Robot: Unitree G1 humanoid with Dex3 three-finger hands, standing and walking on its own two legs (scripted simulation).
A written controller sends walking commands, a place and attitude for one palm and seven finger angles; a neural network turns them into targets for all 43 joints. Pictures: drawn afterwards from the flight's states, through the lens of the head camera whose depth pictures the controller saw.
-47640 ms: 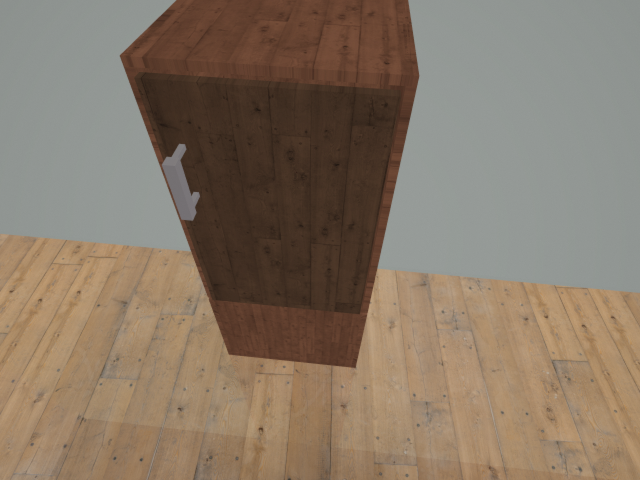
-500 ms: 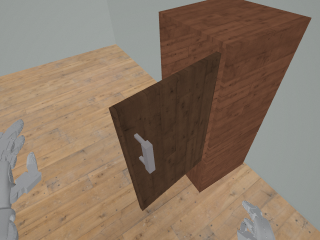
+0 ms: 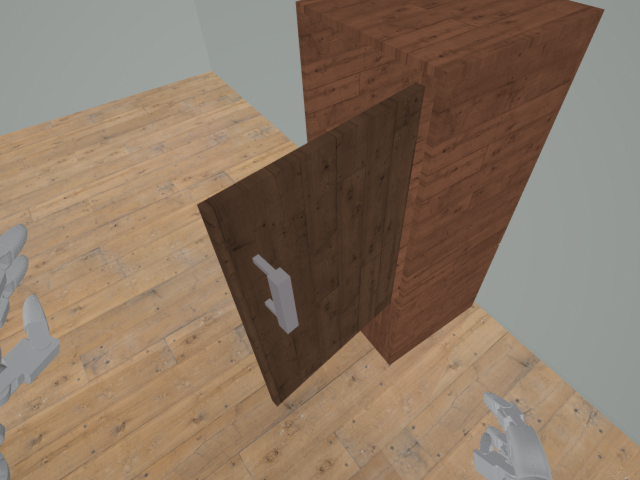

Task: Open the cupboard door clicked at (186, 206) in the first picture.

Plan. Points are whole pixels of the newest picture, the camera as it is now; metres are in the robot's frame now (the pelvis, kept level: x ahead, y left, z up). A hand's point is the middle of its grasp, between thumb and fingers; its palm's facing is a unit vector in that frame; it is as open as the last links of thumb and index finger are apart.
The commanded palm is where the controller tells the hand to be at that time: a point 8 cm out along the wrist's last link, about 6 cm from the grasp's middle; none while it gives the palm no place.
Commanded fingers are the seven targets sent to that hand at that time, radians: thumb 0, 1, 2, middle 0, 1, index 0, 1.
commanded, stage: step back with the hand held close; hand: left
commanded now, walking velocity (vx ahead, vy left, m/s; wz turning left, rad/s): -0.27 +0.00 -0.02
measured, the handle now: (275, 294) +0.35 +0.10 +0.03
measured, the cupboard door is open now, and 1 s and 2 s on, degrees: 99 99 99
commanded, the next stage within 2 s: stop stepping back and stand still in 1.24 s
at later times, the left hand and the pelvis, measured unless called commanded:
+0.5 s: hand out of the picture +0.13 +0.29 +0.14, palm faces +0.40 -0.76 -0.51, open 7.4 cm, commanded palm +0.07 +0.33 +0.17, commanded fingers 0.00 0.90 0.90 -0.20 -0.30 -0.20 -0.30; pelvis -0.08 +0.03 -0.01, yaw +0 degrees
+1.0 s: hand out of the picture +0.06 +0.30 +0.14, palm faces +0.44 -0.76 -0.48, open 7.4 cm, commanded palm -0.02 +0.34 +0.17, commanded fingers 0.00 0.90 0.90 -0.20 -0.30 -0.20 -0.30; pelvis -0.14 +0.03 -0.02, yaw +4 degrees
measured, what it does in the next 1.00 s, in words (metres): walks backwards: left foot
